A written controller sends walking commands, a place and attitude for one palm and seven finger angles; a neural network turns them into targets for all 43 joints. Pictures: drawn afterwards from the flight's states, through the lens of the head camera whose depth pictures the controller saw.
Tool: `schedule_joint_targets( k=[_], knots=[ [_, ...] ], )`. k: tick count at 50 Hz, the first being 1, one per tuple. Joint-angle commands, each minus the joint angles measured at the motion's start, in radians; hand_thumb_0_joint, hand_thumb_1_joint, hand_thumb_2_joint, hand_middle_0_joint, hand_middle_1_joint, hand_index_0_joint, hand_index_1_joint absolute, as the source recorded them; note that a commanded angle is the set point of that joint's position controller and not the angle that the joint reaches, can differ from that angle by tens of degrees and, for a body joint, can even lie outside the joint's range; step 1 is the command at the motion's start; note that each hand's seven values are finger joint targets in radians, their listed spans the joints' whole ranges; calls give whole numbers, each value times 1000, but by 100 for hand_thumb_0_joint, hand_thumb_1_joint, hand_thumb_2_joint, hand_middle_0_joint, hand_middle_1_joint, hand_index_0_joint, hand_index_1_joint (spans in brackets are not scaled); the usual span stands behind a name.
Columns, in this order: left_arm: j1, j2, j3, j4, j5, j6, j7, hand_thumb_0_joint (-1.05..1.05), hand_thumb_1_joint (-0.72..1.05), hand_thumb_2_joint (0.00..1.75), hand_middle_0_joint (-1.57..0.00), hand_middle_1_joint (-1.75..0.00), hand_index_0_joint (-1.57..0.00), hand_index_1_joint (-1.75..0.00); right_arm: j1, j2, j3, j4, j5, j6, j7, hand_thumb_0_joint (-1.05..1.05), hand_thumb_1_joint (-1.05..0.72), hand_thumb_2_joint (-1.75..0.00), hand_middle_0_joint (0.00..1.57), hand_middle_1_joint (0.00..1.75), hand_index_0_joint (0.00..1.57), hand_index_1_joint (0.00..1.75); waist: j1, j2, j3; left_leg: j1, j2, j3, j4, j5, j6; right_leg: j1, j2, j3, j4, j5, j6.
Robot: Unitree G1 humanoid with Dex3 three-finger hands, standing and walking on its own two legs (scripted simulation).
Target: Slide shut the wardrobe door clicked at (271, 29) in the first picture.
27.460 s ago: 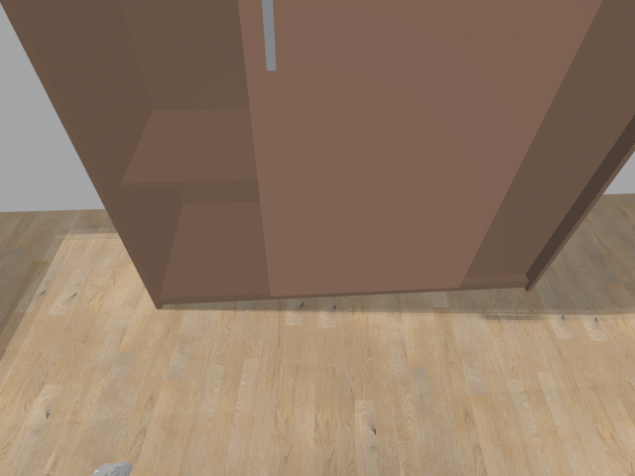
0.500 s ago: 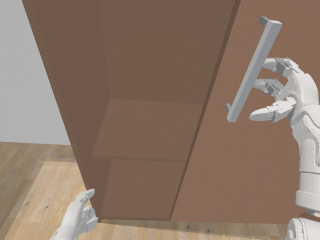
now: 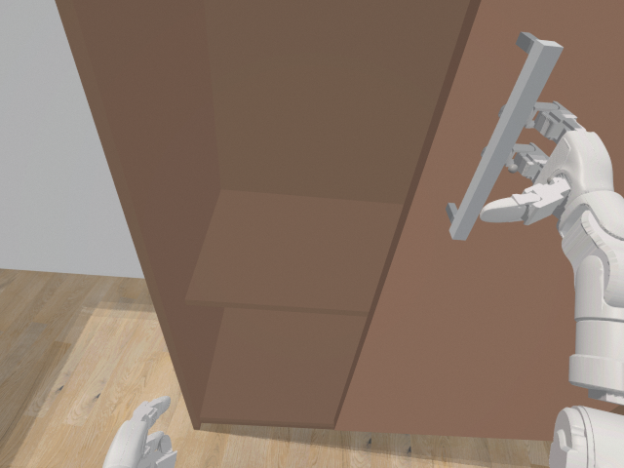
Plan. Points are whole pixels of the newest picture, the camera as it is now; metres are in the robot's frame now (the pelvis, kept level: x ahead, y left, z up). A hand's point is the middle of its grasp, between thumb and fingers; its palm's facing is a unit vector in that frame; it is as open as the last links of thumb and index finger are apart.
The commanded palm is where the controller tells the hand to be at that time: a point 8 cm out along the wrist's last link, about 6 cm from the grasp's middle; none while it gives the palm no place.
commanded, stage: slide the fingers in behind the handle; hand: right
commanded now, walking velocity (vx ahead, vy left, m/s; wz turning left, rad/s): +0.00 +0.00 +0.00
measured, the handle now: (488, 148) +0.42 -0.17 +0.27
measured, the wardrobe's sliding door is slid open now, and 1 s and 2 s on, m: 0.41 0.41 0.41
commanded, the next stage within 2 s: move the hooked fingers beside the handle in 0.40 s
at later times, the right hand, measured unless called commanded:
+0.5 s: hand (517, 182) +0.35 -0.18 +0.27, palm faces +0.01 +1.00 -0.07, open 14.4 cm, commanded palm +0.33 -0.23 +0.26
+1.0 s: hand (523, 181) +0.36 -0.19 +0.27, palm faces +0.00 +1.00 -0.07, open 14.0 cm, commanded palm +0.33 -0.24 +0.26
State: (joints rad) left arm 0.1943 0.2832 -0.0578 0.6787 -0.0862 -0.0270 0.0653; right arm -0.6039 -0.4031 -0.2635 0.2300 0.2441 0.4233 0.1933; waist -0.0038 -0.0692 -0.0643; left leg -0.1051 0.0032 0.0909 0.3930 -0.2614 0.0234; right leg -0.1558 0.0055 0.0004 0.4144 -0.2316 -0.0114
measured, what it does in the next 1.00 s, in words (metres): stands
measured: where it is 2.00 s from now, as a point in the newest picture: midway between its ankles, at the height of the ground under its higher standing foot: outside the picture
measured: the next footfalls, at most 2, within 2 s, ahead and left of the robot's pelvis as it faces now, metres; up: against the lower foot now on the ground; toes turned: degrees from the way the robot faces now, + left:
none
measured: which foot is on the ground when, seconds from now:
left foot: down 0.00-1.00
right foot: down 0.00-1.00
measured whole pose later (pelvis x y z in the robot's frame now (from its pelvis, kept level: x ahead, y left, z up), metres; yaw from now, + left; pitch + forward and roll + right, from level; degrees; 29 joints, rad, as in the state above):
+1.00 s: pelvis +0.00 +0.00 +0.00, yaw +0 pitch -2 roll +0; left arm 0.14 0.27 -0.08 0.66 -0.09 -0.01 0.07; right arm -0.52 -0.40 -0.28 0.12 0.27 0.47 0.19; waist -0.02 -0.07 -0.07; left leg -0.10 0.01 0.09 0.39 -0.26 0.02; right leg -0.15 0.01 0.00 0.40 -0.23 -0.01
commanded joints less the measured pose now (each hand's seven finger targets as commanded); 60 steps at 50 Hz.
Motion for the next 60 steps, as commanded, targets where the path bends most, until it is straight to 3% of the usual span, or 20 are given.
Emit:
schedule_joint_targets(
  k=[1, 7, 12, 14, 16, 18, 22, 26, 27, 32, 33, 37, 39, 43, 45, 48, 52, 56, 58, 60],
  knots=[
    [-175, 105, 33, -163, -2, -57, 14, 0, 90, 90, -20, -30, -20, -30, -501, -206, -57, -168, 6, -59, -20, 0, 50, -30, 30, 120, 30, 120, 9, 57, -192, -32, -12, -41, -56, 265, 3, 116, 10, 51, -30, 226, -37],
    [-187, 97, 33, -176, 2, -59, 7, 0, 90, 90, -20, -30, -20, -30, -448, -181, -44, -247, 5, -70, -22, 0, 50, -30, 30, 120, 30, 120, -7, 46, -237, 10, -11, -40, -46, 313, 8, 134, 11, 51, -28, 277, -37],
    [-200, 95, 28, -179, 1, -50, 7, 0, 90, 90, -20, -30, -20, -30, -394, -221, -94, -244, 10, -45, -31, 0, 50, -30, 30, 120, 30, 120, -22, 74, -208, 15, -10, -43, -51, 311, 4, 102, 12, 43, -32, 261, -38],
    [-210, 95, 27, -189, 3, -50, 6, 0, 90, 90, -20, -30, -20, -30, -393, -251, -124, -284, 7, -45, -36, 0, 50, -30, 30, 120, 30, 120, -26, 62, -234, 30, -8, -49, -47, 321, 3, 110, 12, 41, -36, 267, -37],
    [-226, 87, 24, -204, 2, -49, 4, 0, 90, 90, -20, -30, -20, -30, -367, -213, -99, -339, 10, -43, -31, 0, 50, -30, 30, 120, 30, 120, -28, 38, -251, 34, -8, -47, -37, 354, 4, 131, 13, 39, -31, 302, -36],
    [-231, 88, 25, -200, -2, -47, 2, 0, 90, 90, -20, -30, -20, -30, -350, -209, -95, -351, 17, -43, -25, 0, 50, -30, 30, 120, 30, 120, -23, 52, -239, 36, -8, -45, -38, 366, 3, 127, 11, 38, -28, 305, -36],
    [-255, 83, 22, -201, -5, -50, 3, 0, 90, 90, -20, -30, -20, -30, -362, -154, -44, -413, 27, -31, -18, 0, 50, -30, 30, 120, 30, 120, -16, 12, -229, 14, -9, -45, -40, 356, 6, 148, 14, 39, -18, 304, -34],
    [-259, 88, 21, -193, -1, -51, 9, 0, 90, 90, -20, -30, -20, -30, -373, -170, -65, -396, 32, -15, -25, 0, 50, -30, 30, 120, 30, 120, -16, 66, -229, 4, -10, -44, -42, 337, 1, 151, 14, 47, -26, 285, -36],
    [-261, 87, 22, -191, 0, -49, 8, 0, 90, 90, -20, -30, -20, -30, -348, -192, -84, -405, 30, -20, -29, 0, 50, -30, 30, 120, 30, 120, -25, 62, -233, 24, -8, -46, -40, 356, 4, 139, 14, 43, -20, 300, -37],
    [-262, 87, 18, -186, -2, -40, 12, 0, 90, 90, -20, -30, -20, -30, -365, -174, -57, -354, 25, -12, -27, 0, 50, -30, 30, 120, 30, 120, -16, 50, -199, 4, -8, -45, -48, 329, 4, 128, 15, 42, -24, 275, -36],
    [-261, 89, 18, -185, -4, -39, 12, 0, 90, 90, -20, -30, -20, -30, -374, -202, -78, -345, 22, -10, -28, 0, 50, -30, 30, 120, 30, 120, -15, 36, -204, 0, -6, -49, -51, 319, 3, 131, 14, 41, -27, 264, -34],
    [-261, 86, 17, -190, -2, -38, 12, 0, 90, 90, -20, -30, -20, -30, -359, -185, -63, -346, 20, -13, -24, 0, 50, -30, 30, 120, 30, 120, -19, 16, -221, 14, -6, -46, -45, 336, 8, 137, 15, 44, -23, 290, -32],
    [-254, 89, 17, -186, -3, -36, 13, 0, 90, 90, -20, -30, -20, -30, -363, -179, -61, -311, 24, -7, -20, 0, 50, -30, 30, 120, 30, 120, -13, 62, -206, 2, -9, -41, -47, 323, 4, 129, 13, 48, -29, 274, -33],
    [-247, 92, 20, -192, -2, -40, 12, 0, 90, 90, -20, -30, -20, -30, -389, -206, -74, -337, 20, -20, -17, 0, 50, -30, 30, 120, 30, 120, -17, 33, -233, 14, -6, -44, -46, 319, 6, 135, 14, 51, -30, 276, -33],
    [-245, 92, 20, -192, -1, -40, 12, 0, 90, 90, -20, -30, -20, -30, -376, -205, -80, -328, 23, -21, -15, 0, 50, -30, 30, 120, 30, 120, -17, 51, -234, 9, -8, -43, -46, 327, 4, 140, 16, 50, -30, 283, -36],
    [-234, 98, 22, -187, -2, -37, 14, 0, 90, 90, -20, -30, -20, -30, -347, -260, -125, -295, 25, -25, -7, 0, 50, -30, 30, 120, 30, 120, -21, 68, -223, 24, -6, -44, -48, 334, 2, 112, 13, 46, -31, 276, -36],
    [-232, 94, 22, -196, -5, -44, 12, 0, 90, 90, -20, -30, -20, -30, -344, -229, -92, -316, 26, -38, 7, 0, 50, -30, 30, 120, 30, 120, -17, 28, -220, 15, -7, -42, -47, 335, 5, 124, 14, 46, -26, 288, -36],
    [-222, 100, 26, -196, -4, -56, 15, 0, 90, 90, -20, -30, -20, -30, -346, -263, -125, -321, 31, -47, 20, 0, 50, -30, 30, 120, 30, 120, -14, 40, -237, 7, -10, -39, -44, 335, 2, 142, 13, 53, -25, 291, -37],
    [-222, 97, 25, -202, -5, -58, 11, 0, 90, 90, -20, -30, -20, -30, -329, -257, -120, -371, 35, -58, 24, 0, 50, -30, 30, 120, 30, 120, -20, 1, -257, 26, -6, -39, -37, 361, 5, 145, 17, 51, -20, 316, -34],
    [-225, 98, 26, -203, -5, -58, 10, 0, 90, 90, -20, -30, -20, -30, -291, -243, -120, -362, 40, -52, 30, 0, 50, -30, 30, 120, 30, 120, -22, 27, -248, 19, -9, -34, -33, 367, 3, 148, 14, 52, -20, 323, -33]
  ],
)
